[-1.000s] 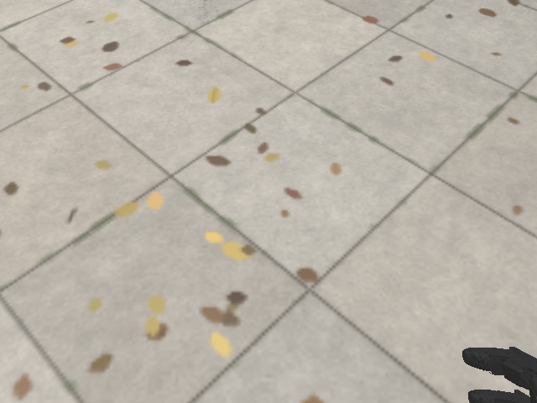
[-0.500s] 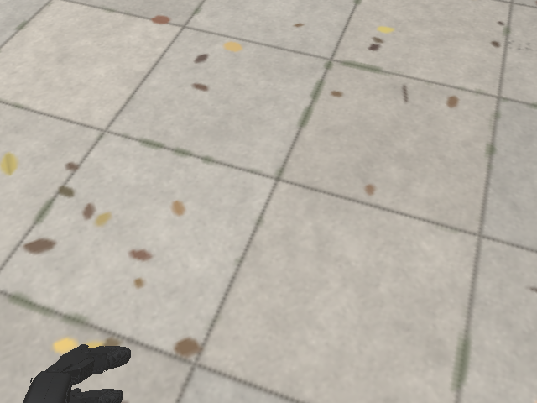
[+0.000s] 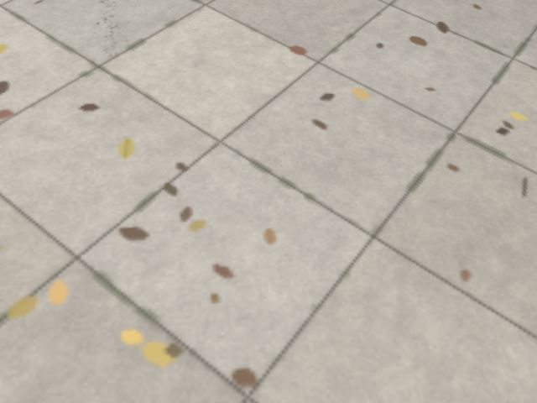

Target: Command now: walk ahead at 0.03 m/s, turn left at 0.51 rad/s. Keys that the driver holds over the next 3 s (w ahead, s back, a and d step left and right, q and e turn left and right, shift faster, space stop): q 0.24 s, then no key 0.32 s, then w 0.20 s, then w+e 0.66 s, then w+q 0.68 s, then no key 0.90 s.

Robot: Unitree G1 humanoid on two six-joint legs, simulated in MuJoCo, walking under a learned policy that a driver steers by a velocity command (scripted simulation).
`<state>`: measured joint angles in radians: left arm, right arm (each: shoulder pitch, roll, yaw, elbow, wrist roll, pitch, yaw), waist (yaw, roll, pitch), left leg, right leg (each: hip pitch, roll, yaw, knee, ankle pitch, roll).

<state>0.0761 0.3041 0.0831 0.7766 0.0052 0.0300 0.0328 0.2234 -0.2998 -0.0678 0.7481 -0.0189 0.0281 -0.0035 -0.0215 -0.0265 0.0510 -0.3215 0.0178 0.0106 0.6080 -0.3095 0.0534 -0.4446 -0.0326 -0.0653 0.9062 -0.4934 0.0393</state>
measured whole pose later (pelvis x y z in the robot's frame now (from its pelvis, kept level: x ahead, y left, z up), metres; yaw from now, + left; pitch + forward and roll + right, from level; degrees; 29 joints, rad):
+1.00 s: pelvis +0.10 +0.00 +0.01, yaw +9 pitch +1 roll +0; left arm 0.16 0.32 0.06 0.84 -0.03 -0.05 -0.04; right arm 0.38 -0.26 -0.06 0.85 -0.01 -0.07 -0.02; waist -0.05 -0.04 0.02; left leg 0.06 -0.01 0.06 0.21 -0.28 0.01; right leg -0.61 -0.05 0.04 0.90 -0.19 -0.02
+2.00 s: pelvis +0.68 +0.00 +0.01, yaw +5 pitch +2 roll +0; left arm 0.14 0.31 0.03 0.69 0.02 -0.09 -0.01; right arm 0.34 -0.28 -0.05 0.71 0.01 -0.06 0.01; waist -0.04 -0.03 0.04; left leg -0.19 -0.11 -0.09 0.33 -0.16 0.09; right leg -0.63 -0.07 0.09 0.88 -0.21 0.05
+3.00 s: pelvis +0.94 +0.00 +0.00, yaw +15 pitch -2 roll +0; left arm 0.15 0.25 0.02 0.93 0.00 0.00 0.01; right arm 0.23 -0.23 -0.03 0.75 -0.01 0.01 -0.03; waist 0.01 0.01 0.04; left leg -0.21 0.00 -0.05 0.55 -0.31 -0.01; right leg -0.21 0.00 0.00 0.54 -0.30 0.00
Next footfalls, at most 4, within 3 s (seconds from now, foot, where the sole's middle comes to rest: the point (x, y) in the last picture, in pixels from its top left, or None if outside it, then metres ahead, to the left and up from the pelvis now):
0.44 right None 0.09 -0.14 -0.77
0.76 left None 0.01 0.10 -0.77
1.20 right None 0.39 -0.10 -0.77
1.74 left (224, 305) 0.71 0.08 -0.77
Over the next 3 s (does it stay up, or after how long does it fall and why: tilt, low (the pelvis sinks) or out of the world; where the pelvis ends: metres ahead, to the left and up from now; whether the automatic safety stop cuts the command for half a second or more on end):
stays up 0.94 0.00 0.00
